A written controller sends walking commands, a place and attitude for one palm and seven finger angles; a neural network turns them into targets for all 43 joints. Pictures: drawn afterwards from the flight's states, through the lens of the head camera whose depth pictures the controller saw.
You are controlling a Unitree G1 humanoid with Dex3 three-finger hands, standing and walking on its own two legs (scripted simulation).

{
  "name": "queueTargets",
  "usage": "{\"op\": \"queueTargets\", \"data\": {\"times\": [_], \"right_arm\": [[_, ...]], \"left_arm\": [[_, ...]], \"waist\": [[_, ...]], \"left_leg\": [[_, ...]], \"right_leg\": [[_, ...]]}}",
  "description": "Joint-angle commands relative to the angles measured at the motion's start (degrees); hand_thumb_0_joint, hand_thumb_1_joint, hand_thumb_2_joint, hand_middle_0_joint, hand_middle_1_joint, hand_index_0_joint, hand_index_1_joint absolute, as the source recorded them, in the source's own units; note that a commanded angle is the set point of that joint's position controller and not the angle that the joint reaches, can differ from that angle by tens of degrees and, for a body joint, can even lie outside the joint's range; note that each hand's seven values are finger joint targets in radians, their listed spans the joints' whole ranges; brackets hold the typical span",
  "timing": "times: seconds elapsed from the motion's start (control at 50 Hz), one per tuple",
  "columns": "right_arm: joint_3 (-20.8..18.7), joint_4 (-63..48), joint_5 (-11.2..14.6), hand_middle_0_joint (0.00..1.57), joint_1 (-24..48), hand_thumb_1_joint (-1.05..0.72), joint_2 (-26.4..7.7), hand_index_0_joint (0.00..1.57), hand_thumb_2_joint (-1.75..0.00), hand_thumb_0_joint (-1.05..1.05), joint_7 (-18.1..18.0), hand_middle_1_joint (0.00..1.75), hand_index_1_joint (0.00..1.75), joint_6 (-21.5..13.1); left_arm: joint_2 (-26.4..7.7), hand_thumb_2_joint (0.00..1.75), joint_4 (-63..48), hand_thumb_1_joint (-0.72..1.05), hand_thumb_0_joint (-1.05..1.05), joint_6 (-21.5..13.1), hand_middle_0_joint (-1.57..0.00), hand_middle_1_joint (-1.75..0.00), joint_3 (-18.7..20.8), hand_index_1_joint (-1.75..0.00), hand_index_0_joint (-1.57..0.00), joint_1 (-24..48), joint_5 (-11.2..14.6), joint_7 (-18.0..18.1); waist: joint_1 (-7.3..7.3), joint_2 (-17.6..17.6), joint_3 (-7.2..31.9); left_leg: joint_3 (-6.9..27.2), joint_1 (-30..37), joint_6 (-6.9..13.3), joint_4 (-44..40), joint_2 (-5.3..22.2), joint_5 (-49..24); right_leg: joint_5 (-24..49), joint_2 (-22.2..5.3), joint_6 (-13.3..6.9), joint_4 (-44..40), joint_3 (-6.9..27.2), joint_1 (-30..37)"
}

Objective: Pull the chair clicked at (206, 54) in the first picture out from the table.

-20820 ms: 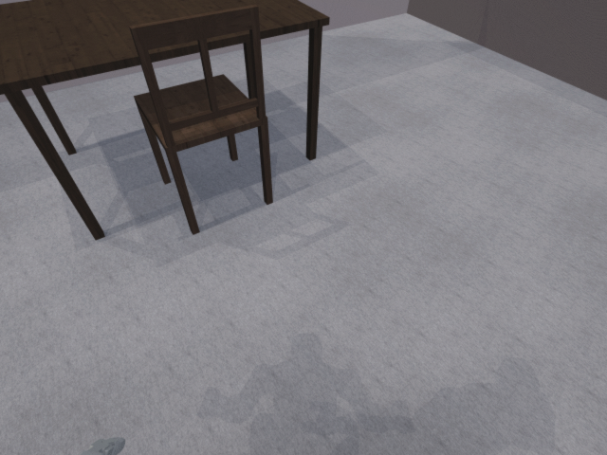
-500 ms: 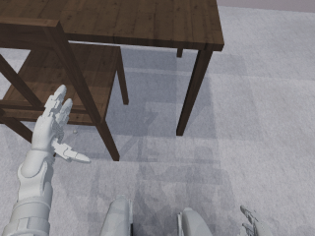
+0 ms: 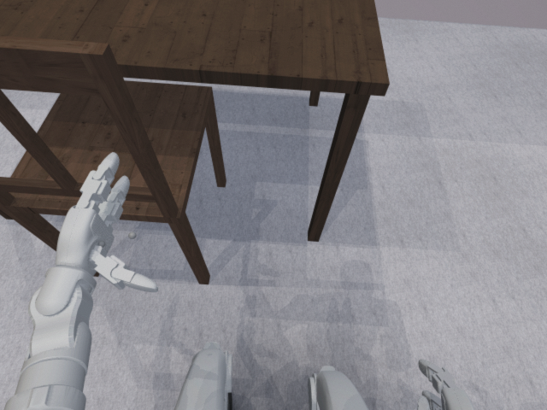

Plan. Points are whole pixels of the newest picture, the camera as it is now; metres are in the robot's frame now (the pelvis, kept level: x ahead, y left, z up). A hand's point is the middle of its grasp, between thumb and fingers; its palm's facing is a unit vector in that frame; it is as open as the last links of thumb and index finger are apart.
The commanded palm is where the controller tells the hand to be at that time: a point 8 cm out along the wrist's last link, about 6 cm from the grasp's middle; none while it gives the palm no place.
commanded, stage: aim the fingers beside a spindle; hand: left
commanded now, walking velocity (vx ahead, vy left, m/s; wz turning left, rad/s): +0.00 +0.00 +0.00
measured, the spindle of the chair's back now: (33, 143) +0.52 +0.42 +0.02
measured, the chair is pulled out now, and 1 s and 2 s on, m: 0.00 0.00 0.00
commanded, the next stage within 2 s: none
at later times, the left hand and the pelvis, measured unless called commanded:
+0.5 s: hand (129, 234) +0.35 +0.22 +0.03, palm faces -0.05 -1.00 -0.04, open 16.9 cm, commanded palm +0.34 +0.27 +0.04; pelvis +0.00 +0.01 +0.00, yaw -1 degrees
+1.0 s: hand (119, 228) +0.36 +0.23 +0.04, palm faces -0.02 -1.00 -0.05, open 16.9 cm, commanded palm +0.34 +0.27 +0.03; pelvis +0.00 +0.01 +0.00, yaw +0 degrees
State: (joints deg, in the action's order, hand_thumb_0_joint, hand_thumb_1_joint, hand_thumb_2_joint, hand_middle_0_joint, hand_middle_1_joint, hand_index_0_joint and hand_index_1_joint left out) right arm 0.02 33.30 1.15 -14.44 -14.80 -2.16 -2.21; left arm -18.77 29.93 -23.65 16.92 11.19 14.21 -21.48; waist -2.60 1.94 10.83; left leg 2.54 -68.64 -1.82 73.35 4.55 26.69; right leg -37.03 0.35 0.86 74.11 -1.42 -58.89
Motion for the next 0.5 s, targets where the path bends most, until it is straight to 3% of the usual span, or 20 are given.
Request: {"op": "queueTargets", "data": {"times": [0.0,0.06,0.1,0.16,0.24,0.26,0.3,0.34,0.38,0.42,0.48], "right_arm": [[-3.5,-5.6,0.2,0.2,-1.6,-0.9,-9.0,0.2,-0.9,0.0,-1.2,0.3,0.3,-2.3],[-3.5,-6.5,-0.1,0.2,-1.7,-0.9,-8.6,0.2,-0.9,0.0,-1.1,0.3,0.3,-2.8],[-3.5,-6.7,-0.1,0.2,-1.5,-0.9,-8.4,0.2,-0.9,0.0,-1.1,0.3,0.3,-3.0],[-3.6,-6.5,0.0,0.2,-1.7,-0.9,-8.3,0.2,-0.9,0.0,-0.9,0.3,0.3,-3.1],[-3.3,-6.2,0.5,0.2,-1.6,-0.9,-8.7,0.2,-0.9,0.0,-0.7,0.3,0.3,-2.1],[-3.3,-6.1,0.5,0.2,-1.9,-0.9,-8.9,0.2,-0.9,0.0,-0.8,0.3,0.3,-2.1],[-3.2,-6.7,0.5,0.2,-1.6,-0.9,-9.2,0.2,-0.9,0.0,-0.9,0.3,0.3,-1.9],[-3.4,-7.1,0.3,0.2,-1.5,-0.9,-9.1,0.2,-0.9,0.0,-1.0,0.3,0.3,-2.1],[-3.5,-7.6,0.0,0.2,-1.5,-0.9,-8.8,0.2,-0.9,0.0,-0.9,0.3,0.3,-2.6],[-3.5,-7.4,-0.1,0.2,-1.6,-0.9,-8.4,0.2,-0.9,0.0,-0.8,0.3,0.3,-3.0],[-3.6,-6.4,0.0,0.2,-1.9,-0.9,-8.4,0.2,-0.9,0.0,-0.8,0.3,0.3,-3.3]], "left_arm": [[-13.6,0.3,-7.1,-0.5,0.0,-3.0,-0.06,-0.08,5.2,-0.08,-0.06,18.4,0.4,0.2],[-14.7,0.3,-13.6,-0.5,0.0,-5.0,-0.06,-0.08,5.6,-0.08,-0.06,19.6,0.6,0.4],[-15.6,0.3,-16.3,-0.5,0.0,-5.5,-0.06,-0.08,6.5,-0.08,-0.06,17.7,0.9,0.5],[-13.6,0.3,-15.7,-0.5,0.0,-4.4,-0.06,-0.08,5.1,-0.08,-0.06,13.6,1.0,0.6],[-10.3,0.3,-5.5,-0.5,0.0,0.0,-0.06,-0.08,2.8,-0.08,-0.06,12.9,0.7,0.1],[-10.9,0.3,-3.1,-0.5,0.0,0.3,-0.06,-0.08,3.5,-0.08,-0.06,13.2,0.6,-0.1],[-11.5,0.3,-2.7,-0.5,0.0,0.3,-0.06,-0.08,4.1,-0.08,-0.06,14.7,0.7,-0.4],[-12.9,0.3,-6.5,-0.5,0.0,-1.5,-0.06,-0.08,5.2,-0.08,-0.06,16.4,1.0,-0.6],[-14.2,0.3,-12.5,-0.5,0.0,-4.1,-0.06,-0.08,6.1,-0.08,-0.06,16.7,1.4,-0.7],[-14.7,0.3,-18.1,-0.5,0.0,-5.9,-0.06,-0.08,5.7,-0.08,-0.06,18.0,1.5,-0.3],[-13.7,0.3,-17.9,-0.5,0.0,-5.4,-0.06,-0.08,4.9,-0.08,-0.06,15.5,1.1,0.6]], "waist": [[-1.8,0.4,16.4],[-0.31,6.0,22.7],[0.58,7.4,26.4],[0.17,6.1,25.6],[-1.84,-0.3,15.5],[-1.74,-1.5,13.8],[-1.51,-1.3,14.1],[-0.88,-0.4,18.0],[0.25,3.8,23.3],[0.36,7.4,26.3],[-0.48,6.6,25.2]], "left_leg": [[-0.8,20.8,3.8,-5.8,-2.8,-7.6],[-0.5,26.6,3.5,-6.0,-2.8,-11.4],[-0.2,30.5,3.1,-6.5,-2.6,-14.7],[0.2,30.7,3.2,-6.9,-2.4,-16.1],[-0.8,21.4,3.7,-7.2,-2.8,-8.0],[-0.6,19.7,3.7,-7.0,-2.8,-6.4],[-1.0,19.0,3.8,-6.9,-3.0,-5.2],[-1.0,20.5,3.9,-6.3,-3.0,-7.5],[-0.6,25.6,3.6,-6.3,-2.8,-11.6],[-0.1,30.6,3.2,-6.7,-2.5,-14.9],[0.6,31.5,3.0,-7.1,-2.2,-15.0]], "right_leg": [[14.2,2.0,-1.9,-11.8,-0.4,-1.6],[16.3,2.1,-2.5,-10.8,-0.4,-0.6],[18.6,2.1,-2.5,-10.9,-0.5,0.8],[19.7,2.4,-2.4,-11.0,-1.0,0.9],[14.9,2.1,-1.5,-12.8,-0.9,-1.0],[13.5,2.2,-1.7,-12.6,-1.0,-1.6],[12.2,2.0,-1.6,-12.7,-0.8,-1.7],[13.8,2.0,-1.8,-12.0,-0.4,-0.2],[16.7,2.2,-2.3,-11.0,-0.5,0.6],[18.4,2.2,-2.5,-10.8,-0.8,0.4],[18.0,2.4,-2.3,-11.1,-1.2,-0.9]]}}
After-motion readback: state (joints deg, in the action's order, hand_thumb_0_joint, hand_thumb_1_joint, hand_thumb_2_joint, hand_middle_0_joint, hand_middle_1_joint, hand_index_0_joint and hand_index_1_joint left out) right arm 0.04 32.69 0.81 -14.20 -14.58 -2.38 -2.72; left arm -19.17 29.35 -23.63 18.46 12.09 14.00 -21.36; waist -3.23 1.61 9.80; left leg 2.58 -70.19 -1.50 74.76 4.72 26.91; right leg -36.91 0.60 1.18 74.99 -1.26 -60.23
